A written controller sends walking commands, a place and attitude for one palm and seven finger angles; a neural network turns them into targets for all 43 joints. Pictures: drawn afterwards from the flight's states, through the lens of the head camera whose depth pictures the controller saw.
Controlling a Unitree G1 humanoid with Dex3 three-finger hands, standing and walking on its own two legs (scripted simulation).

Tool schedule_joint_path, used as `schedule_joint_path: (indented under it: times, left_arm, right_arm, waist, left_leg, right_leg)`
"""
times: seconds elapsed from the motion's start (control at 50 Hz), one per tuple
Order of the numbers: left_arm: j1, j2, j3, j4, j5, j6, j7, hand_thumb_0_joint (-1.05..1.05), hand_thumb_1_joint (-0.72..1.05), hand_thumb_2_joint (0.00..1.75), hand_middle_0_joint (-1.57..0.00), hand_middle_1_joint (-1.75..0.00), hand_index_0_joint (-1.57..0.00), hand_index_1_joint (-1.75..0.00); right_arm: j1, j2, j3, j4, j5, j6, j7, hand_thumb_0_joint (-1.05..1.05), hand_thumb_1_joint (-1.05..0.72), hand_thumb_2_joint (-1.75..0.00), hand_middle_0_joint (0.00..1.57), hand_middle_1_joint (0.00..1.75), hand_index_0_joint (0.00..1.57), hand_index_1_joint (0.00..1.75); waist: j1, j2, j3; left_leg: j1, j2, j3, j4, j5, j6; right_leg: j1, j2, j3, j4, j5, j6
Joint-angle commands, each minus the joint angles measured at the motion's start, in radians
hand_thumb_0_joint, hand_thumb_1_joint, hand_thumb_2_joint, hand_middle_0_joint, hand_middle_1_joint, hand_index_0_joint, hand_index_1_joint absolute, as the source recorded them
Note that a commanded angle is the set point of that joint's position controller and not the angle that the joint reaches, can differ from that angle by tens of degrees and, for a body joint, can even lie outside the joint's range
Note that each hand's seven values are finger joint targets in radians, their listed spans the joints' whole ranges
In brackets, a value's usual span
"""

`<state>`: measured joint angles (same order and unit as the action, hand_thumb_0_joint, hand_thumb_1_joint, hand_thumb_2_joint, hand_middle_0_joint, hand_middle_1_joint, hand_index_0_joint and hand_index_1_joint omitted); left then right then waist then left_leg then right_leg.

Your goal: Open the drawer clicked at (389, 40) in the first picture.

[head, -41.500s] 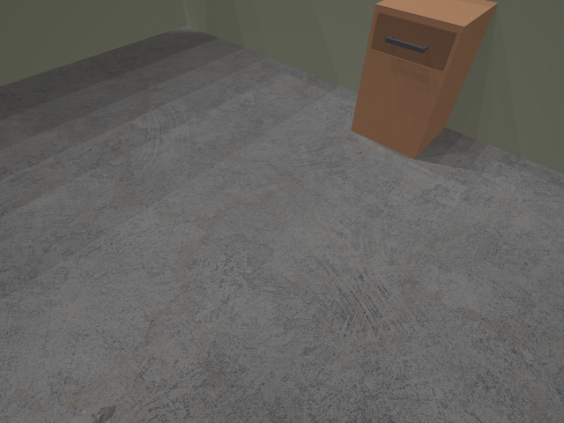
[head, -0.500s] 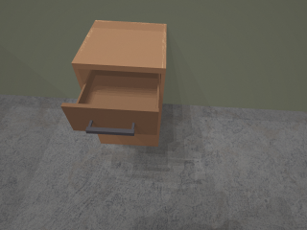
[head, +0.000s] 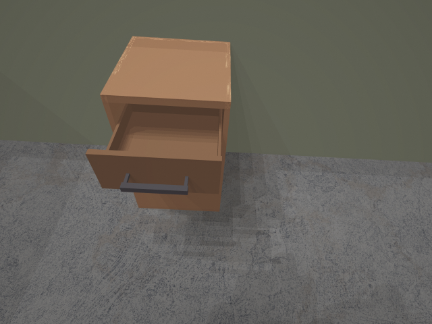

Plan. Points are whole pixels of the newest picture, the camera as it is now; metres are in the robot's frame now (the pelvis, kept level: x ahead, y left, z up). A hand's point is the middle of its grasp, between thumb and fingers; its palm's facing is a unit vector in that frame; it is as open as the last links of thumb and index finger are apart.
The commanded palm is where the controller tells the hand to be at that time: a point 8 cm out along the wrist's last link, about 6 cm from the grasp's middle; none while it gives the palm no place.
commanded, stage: let the arm hang, fingers relaxed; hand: left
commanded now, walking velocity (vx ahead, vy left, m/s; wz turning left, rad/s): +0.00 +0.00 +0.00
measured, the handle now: (155, 183) +0.52 +0.20 -0.17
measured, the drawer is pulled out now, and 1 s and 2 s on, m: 0.24 0.24 0.24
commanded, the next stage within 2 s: look to check the result in 0.06 s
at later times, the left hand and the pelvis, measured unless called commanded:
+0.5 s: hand out of the picture -0.01 +0.16 -0.18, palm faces +0.06 -0.99 -0.15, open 7.4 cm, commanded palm none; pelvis +0.01 +0.00 +0.00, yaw +0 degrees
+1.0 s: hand out of the picture +0.00 +0.16 -0.18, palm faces +0.06 -0.99 -0.15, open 7.4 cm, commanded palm none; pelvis +0.02 +0.01 +0.00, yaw +0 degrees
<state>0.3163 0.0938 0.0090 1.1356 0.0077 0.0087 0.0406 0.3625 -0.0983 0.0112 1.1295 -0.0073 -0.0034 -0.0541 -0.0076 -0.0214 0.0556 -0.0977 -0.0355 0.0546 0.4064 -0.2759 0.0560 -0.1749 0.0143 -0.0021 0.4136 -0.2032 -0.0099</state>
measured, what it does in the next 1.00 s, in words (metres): stands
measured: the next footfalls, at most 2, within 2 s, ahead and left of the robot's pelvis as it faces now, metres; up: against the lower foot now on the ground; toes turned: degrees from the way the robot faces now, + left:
none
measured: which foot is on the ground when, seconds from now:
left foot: down 0.00-1.00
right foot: down 0.00-1.00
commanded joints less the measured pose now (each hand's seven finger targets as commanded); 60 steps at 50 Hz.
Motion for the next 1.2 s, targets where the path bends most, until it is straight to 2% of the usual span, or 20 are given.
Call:
schedule_joint_path:
  times: [0.0,0.16,0.3,0.42,0.54,0.62,0.7,0.8,0.84,0.9,1.02,1.18]
  left_arm:
    - [0.084,0.084,0.015,-0.009,0.004,-0.013,0.005,0.00,0.90,0.90,-0.20,-0.30,-0.20,-0.30]
    - [0.089,0.078,0.016,-0.007,0.002,-0.013,0.006,0.00,0.90,0.90,-0.20,-0.30,-0.20,-0.30]
    - [0.092,0.077,0.015,-0.009,0.002,-0.015,0.009,0.00,0.90,0.90,-0.20,-0.30,-0.20,-0.30]
    - [0.091,0.077,0.017,-0.011,0.000,-0.016,0.011,0.00,0.90,0.90,-0.20,-0.30,-0.20,-0.30]
    - [0.089,0.076,0.017,-0.010,0.001,-0.015,0.011,0.00,0.90,0.90,-0.20,-0.30,-0.20,-0.30]
    - [0.089,0.073,0.016,-0.009,0.001,-0.015,0.011,0.00,0.90,0.90,-0.20,-0.30,-0.20,-0.30]
    - [0.090,0.075,0.016,-0.006,-0.001,-0.016,0.010,0.00,0.90,0.90,-0.20,-0.30,-0.20,-0.30]
    - [0.088,0.077,0.014,-0.008,-0.001,-0.014,0.011,0.00,0.90,0.90,-0.20,-0.30,-0.20,-0.30]
    - [0.090,0.075,0.016,-0.008,0.000,-0.014,0.010,0.00,0.90,0.90,-0.20,-0.30,-0.20,-0.30]
    - [0.092,0.079,0.015,-0.007,-0.002,-0.016,0.010,0.00,0.90,0.90,-0.20,-0.30,-0.20,-0.30]
    - [0.086,0.076,0.017,-0.009,-0.002,-0.014,0.011,0.00,0.90,0.90,-0.20,-0.30,-0.20,-0.30]
    - [0.090,0.077,0.014,-0.007,-0.002,-0.014,0.011,0.00,0.90,0.90,-0.20,-0.30,-0.20,-0.30]
  right_arm:
    - [0.107,-0.074,-0.017,-0.013,-0.004,-0.013,-0.004,0.00,-0.90,-0.90,0.20,0.30,0.20,0.30]
    - [0.118,-0.068,-0.018,-0.008,-0.004,-0.015,-0.006,0.00,-0.90,-0.90,0.20,0.30,0.20,0.30]
    - [0.120,-0.065,-0.020,-0.005,-0.003,-0.015,-0.004,0.00,-0.90,-0.90,0.20,0.30,0.20,0.30]
    - [0.116,-0.063,-0.020,0.001,-0.003,-0.017,-0.007,0.00,-0.90,-0.90,0.20,0.30,0.20,0.30]
    - [0.114,-0.064,-0.018,0.002,-0.003,-0.018,-0.009,0.00,-0.90,-0.90,0.20,0.30,0.20,0.30]
    - [0.111,-0.065,-0.018,0.004,-0.003,-0.018,-0.009,0.00,-0.90,-0.90,0.20,0.30,0.20,0.30]
    - [0.112,-0.067,-0.018,0.003,-0.003,-0.018,-0.010,0.00,-0.90,-0.90,0.20,0.30,0.20,0.30]
    - [0.115,-0.070,-0.018,0.003,-0.003,-0.017,-0.010,0.00,-0.90,-0.90,0.20,0.30,0.20,0.30]
    - [0.111,-0.067,-0.018,0.004,-0.003,-0.018,-0.010,0.00,-0.90,-0.90,0.20,0.30,0.20,0.30]
    - [0.112,-0.071,-0.018,0.006,-0.003,-0.018,-0.009,0.00,-0.90,-0.90,0.20,0.30,0.20,0.30]
    - [0.114,-0.065,-0.018,0.011,-0.003,-0.018,-0.010,0.00,-0.90,-0.90,0.20,0.30,0.20,0.30]
    - [0.113,-0.071,-0.019,0.008,-0.001,-0.017,-0.011,0.00,-0.90,-0.90,0.20,0.30,0.20,0.30]
  waist:
    - [0.001,0.038,0.084]
    - [0.000,0.046,0.074]
    - [-0.001,0.010,0.068]
    - [-0.002,0.020,0.045]
    - [-0.003,0.042,0.062]
    - [-0.002,0.032,0.071]
    - [-0.003,0.038,0.057]
    - [-0.003,0.024,0.073]
    - [-0.001,0.038,0.068]
    - [-0.002,0.011,0.053]
    - [-0.003,0.039,0.062]
    - [0.000,0.033,0.066]
  left_leg:
    - [-0.091,0.132,-0.122,-0.104,0.101,0.004]
    - [-0.082,0.129,-0.121,-0.098,0.134,0.004]
    - [-0.072,0.129,-0.119,-0.088,0.158,0.006]
    - [-0.047,0.128,-0.111,-0.079,0.228,0.003]
    - [-0.043,0.128,-0.106,-0.082,0.253,0.001]
    - [-0.044,0.127,-0.108,-0.085,0.246,0.001]
    - [-0.025,0.128,-0.106,-0.077,0.284,0.002]
    - [-0.033,0.130,-0.110,-0.084,0.265,0.003]
    - [-0.033,0.126,-0.106,-0.084,0.262,0.002]
    - [-0.019,0.126,-0.105,-0.075,0.287,0.003]
    - [-0.022,0.125,-0.105,-0.082,0.294,0.000]
    - [-0.009,0.128,-0.108,-0.083,0.295,0.000]
  right_leg:
    - [-0.012,-0.081,0.071,-0.062,0.071,-0.035]
    - [-0.010,-0.083,0.065,-0.052,0.091,-0.033]
    - [-0.008,-0.084,0.068,-0.050,0.106,-0.033]
    - [0.006,-0.085,0.066,-0.037,0.152,-0.032]
    - [0.000,-0.085,0.065,-0.036,0.152,-0.032]
    - [-0.002,-0.084,0.064,-0.039,0.142,-0.031]
    - [0.007,-0.084,0.060,-0.036,0.161,-0.032]
    - [0.001,-0.084,0.057,-0.037,0.139,-0.030]
    - [0.006,-0.086,0.063,-0.039,0.148,-0.031]
    - [0.016,-0.088,0.057,-0.035,0.170,-0.032]
    - [0.016,-0.085,0.057,-0.033,0.159,-0.031]
    - [-0.001,-0.081,0.059,-0.033,0.144,-0.031]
